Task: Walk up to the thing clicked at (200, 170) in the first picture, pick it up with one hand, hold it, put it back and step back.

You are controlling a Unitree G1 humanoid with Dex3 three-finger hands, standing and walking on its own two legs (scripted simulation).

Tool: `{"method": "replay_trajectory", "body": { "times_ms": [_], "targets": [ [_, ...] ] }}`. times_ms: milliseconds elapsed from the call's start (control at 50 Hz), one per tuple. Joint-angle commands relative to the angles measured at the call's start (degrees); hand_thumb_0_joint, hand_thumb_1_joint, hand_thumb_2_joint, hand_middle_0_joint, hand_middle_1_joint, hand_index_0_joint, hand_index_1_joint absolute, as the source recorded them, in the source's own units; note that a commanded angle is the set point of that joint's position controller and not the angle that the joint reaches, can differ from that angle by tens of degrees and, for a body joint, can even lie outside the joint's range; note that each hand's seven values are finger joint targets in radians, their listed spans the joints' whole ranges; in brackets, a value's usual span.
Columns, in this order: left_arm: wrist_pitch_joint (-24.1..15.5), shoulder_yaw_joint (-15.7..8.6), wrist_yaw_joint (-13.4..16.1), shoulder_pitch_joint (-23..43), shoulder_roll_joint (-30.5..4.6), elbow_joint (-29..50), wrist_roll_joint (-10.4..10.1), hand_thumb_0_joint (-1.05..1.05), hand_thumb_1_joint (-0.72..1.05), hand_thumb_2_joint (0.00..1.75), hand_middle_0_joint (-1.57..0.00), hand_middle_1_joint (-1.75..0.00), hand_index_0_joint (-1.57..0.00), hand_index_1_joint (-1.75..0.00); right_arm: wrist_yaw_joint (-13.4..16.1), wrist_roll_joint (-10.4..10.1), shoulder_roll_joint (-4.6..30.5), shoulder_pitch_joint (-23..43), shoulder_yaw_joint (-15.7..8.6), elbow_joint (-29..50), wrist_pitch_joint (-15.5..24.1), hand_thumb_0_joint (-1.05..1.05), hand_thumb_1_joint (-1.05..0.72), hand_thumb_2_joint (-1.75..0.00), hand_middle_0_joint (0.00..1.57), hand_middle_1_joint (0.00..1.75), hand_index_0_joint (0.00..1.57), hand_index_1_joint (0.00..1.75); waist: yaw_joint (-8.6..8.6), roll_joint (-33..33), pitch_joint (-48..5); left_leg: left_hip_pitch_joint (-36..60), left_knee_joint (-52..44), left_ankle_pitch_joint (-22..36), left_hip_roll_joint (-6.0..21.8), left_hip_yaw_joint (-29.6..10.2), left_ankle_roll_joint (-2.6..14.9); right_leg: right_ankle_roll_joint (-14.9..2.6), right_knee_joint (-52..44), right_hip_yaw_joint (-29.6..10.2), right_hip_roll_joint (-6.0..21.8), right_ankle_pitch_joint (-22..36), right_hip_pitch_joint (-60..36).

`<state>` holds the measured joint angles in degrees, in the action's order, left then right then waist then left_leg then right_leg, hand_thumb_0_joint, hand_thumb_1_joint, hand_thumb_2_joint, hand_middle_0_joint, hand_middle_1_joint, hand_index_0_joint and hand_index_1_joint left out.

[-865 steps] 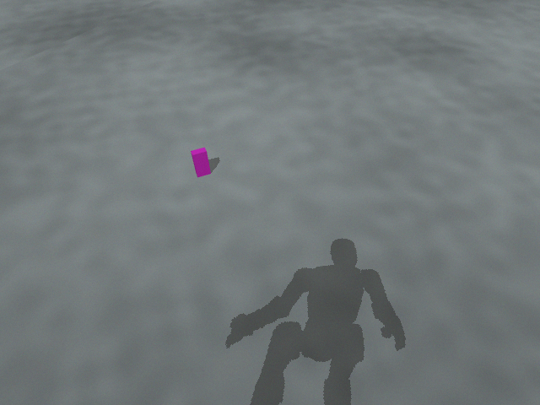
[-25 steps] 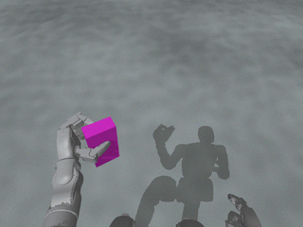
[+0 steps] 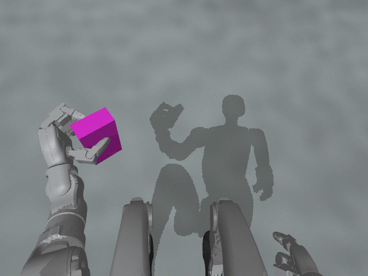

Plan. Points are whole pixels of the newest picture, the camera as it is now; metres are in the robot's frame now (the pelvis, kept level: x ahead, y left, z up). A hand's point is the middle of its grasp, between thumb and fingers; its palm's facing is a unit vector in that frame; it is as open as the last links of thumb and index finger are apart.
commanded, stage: crouch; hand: left
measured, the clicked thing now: (100, 139) +0.40 +0.20 -0.05
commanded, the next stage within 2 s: lower in 1.26 s
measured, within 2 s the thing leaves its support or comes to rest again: neither
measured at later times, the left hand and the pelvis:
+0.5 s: hand (99, 152) +0.42 +0.25 -0.22, palm faces +0.34 -0.94 -0.01, open 8.3 cm; pelvis -0.04 +0.00 -0.17, yaw -3 degrees
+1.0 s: hand (103, 157) +0.44 +0.27 -0.30, palm faces +0.35 -0.94 -0.02, open 8.3 cm; pelvis -0.04 +0.01 -0.23, yaw -7 degrees
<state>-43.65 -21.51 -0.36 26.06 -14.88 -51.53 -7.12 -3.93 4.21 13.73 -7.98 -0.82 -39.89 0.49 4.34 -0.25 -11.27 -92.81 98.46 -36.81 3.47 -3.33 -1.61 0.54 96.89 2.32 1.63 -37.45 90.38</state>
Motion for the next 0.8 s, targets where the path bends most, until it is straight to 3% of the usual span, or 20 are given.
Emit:
{"method": "replay_trajectory", "body": {
  "times_ms": [0, 20, 60, 140, 180, 280, 320, 380, 400, 420, 440, 480, 500, 520, 560, 600, 660, 700, 740, 780],
  "targets": [
    [-5.4, -3.23, -1.29, 16.41, -11.42, 7.96, -0.62, 0.0, 0.18, 1.26, -1.38, -1.45, -1.41, -1.44, 0.17, 0.43, 10.86, -4.42, -2.98, 4.04, 1.21, 0.0, -0.9, -0.9, 0.2, 0.3, 0.2, 0.3, 0.22, 3.69, -32.5, 15.88, -5.16, 14.89, -2.38, 0.1, 2.25, -1.93, -5.86, -0.69, -2.34, 14.99, -10.99],
    [-5.21, -4.32, -1.48, 14.0, -11.9, 4.61, -0.36, 0.0, 0.16, 1.26, -1.39, -1.45, -1.42, -1.44, 0.06, 0.55, 11.02, -4.38, -2.96, 3.36, 1.04, 0.0, -0.9, -0.9, 0.2, 0.3, 0.2, 0.3, -0.24, 3.0, -32.59, 15.26, -3.66, 15.89, -2.15, 0.08, 2.25, -1.92, -4.26, -0.38, -2.41, 15.4, -9.61],
    [-5.95, -4.81, -1.97, 18.6, -11.96, 5.08, -0.53, 0.0, 0.16, 1.28, -1.39, -1.46, -1.42, -1.45, -0.17, 0.92, 11.25, -4.35, -2.65, 3.21, 0.71, 0.0, -0.9, -0.9, 0.2, 0.3, 0.2, 0.3, 0.51, 5.66, -32.98, 14.22, -1.2, 15.65, -2.15, -0.19, 2.04, -2.36, -0.64, 0.44, -2.48, 14.63, -4.57],
    [-7.24, -8.87, -2.1, 23.1, -17.53, 2.22, 0.2, 0.0, 0.14, 1.3, -1.4, -1.49, -1.43, -1.48, -0.52, 1.57, 11.36, -4.34, -1.81, 2.0, 0.12, 0.0, -0.9, -0.9, 0.2, 0.3, 0.2, 0.3, 0.89, 4.71, -33.79, 7.26, 4.44, 13.3, -2.05, 0.33, 2.27, -1.98, 3.79, 0.21, -2.54, 13.07, -2.7],
    [-7.65, -8.14, -3.06, 25.07, -17.3, 1.02, 0.29, 0.0, 0.14, 1.28, -1.41, -1.48, -1.43, -1.47, -0.65, 1.93, 11.24, -4.04, -1.33, 1.74, 0.02, 0.0, -0.91, -0.9, 0.2, 0.3, 0.2, 0.3, 1.64, 5.7, -33.86, 4.3, 6.76, 11.58, -1.92, 0.78, 2.25, -1.94, 5.75, -0.16, -2.73, 11.54, -1.31],
    [-7.85, -11.34, -3.75, 29.24, -22.8, -0.85, 1.25, 0.0, 0.14, 1.28, -1.38, -1.47, -1.41, -1.46, -0.63, 2.68, 12.14, -3.37, -0.84, 1.05, -0.33, 0.0, -0.9, -0.9, 0.2, 0.3, 0.2, 0.3, 1.5, 7.24, -33.29, -1.64, 11.43, 5.26, -1.85, 1.77, 1.95, -1.77, 9.75, -0.05, -2.83, 5.96, 2.34],
    [-7.15, -10.14, -4.35, 29.35, -20.93, -3.24, 1.45, 0.0, 0.15, 1.28, -1.36, -1.47, -1.39, -1.46, -0.7, 2.96, 12.34, -3.55, -0.62, 1.03, -0.61, 0.0, -0.9, -0.9, 0.2, 0.3, 0.2, 0.3, 2.47, 8.3, -33.05, -2.51, 13.05, 4.9, -1.9, 1.81, 2.0, -1.76, 11.41, 0.5, -2.91, 6.03, 4.27],
    [-6.71, -11.57, -4.34, 31.06, -23.87, -3.41, 1.82, 0.0, 0.14, 1.29, -1.36, -1.46, -1.39, -1.46, -0.54, 3.16, 13.28, -3.2, -0.24, 0.84, -0.93, 0.0, -0.89, -0.9, 0.2, 0.3, 0.2, 0.3, 2.65, 8.96, -31.72, -4.33, 14.84, 2.51, -1.82, 1.53, 1.95, -1.93, 14.21, 2.25, -3.14, 4.44, 7.81],
    [-6.64, -13.23, -4.23, 29.83, -25.39, -2.6, 1.83, 0.0, 0.12, 1.27, -1.36, -1.46, -1.39, -1.45, -0.45, 3.3, 13.52, -3.39, -0.07, 0.8, -1.11, 0.0, -0.89, -0.9, 0.2, 0.3, 0.2, 0.3, 1.67, 8.79, -32.71, -4.27, 15.29, 3.43, -1.8, 1.39, 1.89, -1.95, 15.25, 2.71, -3.22, 5.14, 7.51],
    [-6.57, -13.23, -4.26, 30.74, -26.15, -1.87, 2.03, 0.0, 0.12, 1.29, -1.37, -1.48, -1.4, -1.46, -0.53, 3.52, 13.75, -3.65, 0.26, 0.55, -1.32, 0.0, -0.89, -0.9, 0.2, 0.3, 0.2, 0.3, 2.06, 9.98, -33.66, -4.13, 16.16, 4.74, -1.72, 1.16, 1.77, -2.0, 16.56, 3.01, -3.25, 6.46, 7.45],
    [-6.18, -12.46, -4.32, 29.37, -23.59, -3.85, 1.7, 0.0, 0.14, 1.29, -1.37, -1.48, -1.4, -1.47, -0.57, 3.59, 13.88, -3.04, 0.34, 0.95, -1.48, 0.0, -0.89, -0.9, 0.2, 0.3, 0.2, 0.3, 2.33, 9.68, -32.4, -4.17, 16.6, 4.66, -1.75, 0.7, 1.76, -2.06, 17.42, 3.45, -3.18, 6.47, 9.54],
    [-6.06, -13.28, -4.29, 30.85, -26.03, -2.13, 1.87, 0.0, 0.12, 1.29, -1.36, -1.47, -1.39, -1.46, -0.35, 3.71, 14.1, -3.06, 0.77, 0.7, -1.69, 0.0, -0.89, -0.9, 0.2, 0.3, 0.2, 0.3, 2.39, 10.59, -32.23, -5.75, 18.17, 4.91, -1.71, 0.73, 1.74, -2.09, 18.78, 3.54, -3.33, 6.77, 10.19],
    [-5.82, -12.86, -4.27, 30.23, -24.9, -3.37, 2.04, 0.0, 0.14, 1.29, -1.36, -1.48, -1.4, -1.47, -0.42, 3.85, 14.15, -3.36, 0.98, 0.67, -1.86, 0.0, -0.88, -0.9, 0.2, 0.3, 0.2, 0.3, 3.14, 10.2, -31.57, -6.44, 18.88, 5.45, -1.69, 0.44, 1.75, -2.05, 19.46, 3.86, -3.34, 7.46, 10.48],
    [-5.94, -13.88, -4.17, 30.9, -26.98, -2.4, 2.17, 0.0, 0.15, 1.3, -1.35, -1.47, -1.38, -1.46, -0.36, 3.98, 14.46, -3.25, 1.17, 0.34, -1.95, 0.0, -0.88, -0.9, 0.2, 0.3, 0.2, 0.3, 2.87, 9.55, -30.48, -8.3, 19.69, 4.63, -1.7, 0.5, 1.92, -1.96, 19.85, 3.93, -3.49, 6.86, 10.58],
    [-5.61, -12.62, -4.11, 31.01, -25.43, -4.62, 2.3, 0.0, 0.14, 1.3, -1.37, -1.49, -1.41, -1.47, -0.43, 4.3, 14.45, -2.41, 1.73, 0.52, -1.99, 0.0, -0.88, -0.9, 0.2, 0.3, 0.2, 0.3, 4.3, 8.86, -26.18, -11.72, 20.54, 1.21, -1.71, 0.26, 2.19, -1.77, 20.03, 4.39, -3.56, 4.33, 12.69],
    [-5.76, -14.38, -3.84, 31.1, -28.73, -2.95, 2.59, 0.0, 0.15, 1.3, -1.37, -1.49, -1.41, -1.47, -0.42, 4.58, 15.15, -2.56, 2.17, 0.31, -2.36, 0.0, -0.88, -0.9, 0.2, 0.3, 0.2, 0.3, 3.67, 9.5, -26.03, -11.97, 21.31, 0.34, -1.61, 0.1, 2.13, -1.71, 20.58, 4.89, -3.8, 3.51, 12.97],
    [-5.88, -14.66, -3.81, 30.3, -28.96, -1.97, 2.58, 0.0, 0.16, 1.31, -1.37, -1.51, -1.42, -1.48, -0.69, 5.06, 15.94, -2.66, 2.78, 0.55, -2.72, 0.0, -0.88, -0.89, 0.2, 0.3, 0.2, 0.3, 3.54, 12.2, -27.91, -9.2, 22.12, 2.17, -1.44, -0.77, 1.57, -1.93, 22.84, 5.87, -3.88, 5.24, 14.22],
    [-5.36, -13.6, -4.0, 28.39, -26.76, -5.63, 2.51, 0.0, 0.18, 1.33, -1.36, -1.52, -1.41, -1.49, -0.83, 5.29, 16.39, -2.68, 3.45, 0.37, -2.82, 0.0, -0.88, -0.9, 0.2, 0.3, 0.2, 0.3, 4.89, 11.61, -25.66, -10.1, 22.91, 2.93, -1.36, -1.64, 1.45, -1.98, 24.15, 6.53, -3.85, 6.06, 15.64],
    [-5.73, -15.41, -3.35, 30.26, -30.37, -2.89, 2.68, 0.0, 0.15, 1.32, -1.36, -1.52, -1.41, -1.49, -0.82, 5.53, 16.84, -2.56, 3.83, 0.39, -3.11, 0.0, -0.88, -0.9, 0.2, 0.3, 0.2, 0.3, 4.37, 12.43, -25.29, -10.93, 23.7, 2.93, -1.26, -1.86, 1.49, -1.97, 24.7, 6.71, -3.99, 6.24, 16.15],
    [-5.91, -13.82, -3.2, 30.13, -28.39, -2.99, 2.59, 0.0, 0.17, 1.33, -1.37, -1.53, -1.42, -1.5, -1.02, 5.94, 16.58, -2.15, 4.32, 0.65, -3.22, 0.0, -0.88, -0.9, 0.2, 0.3, 0.2, 0.3, 5.26, 11.87, -24.63, -12.65, 25.01, 1.69, -1.35, -1.62, 1.7, -1.76, 24.47, 6.74, -4.21, 5.63, 15.26]
  ]
}}
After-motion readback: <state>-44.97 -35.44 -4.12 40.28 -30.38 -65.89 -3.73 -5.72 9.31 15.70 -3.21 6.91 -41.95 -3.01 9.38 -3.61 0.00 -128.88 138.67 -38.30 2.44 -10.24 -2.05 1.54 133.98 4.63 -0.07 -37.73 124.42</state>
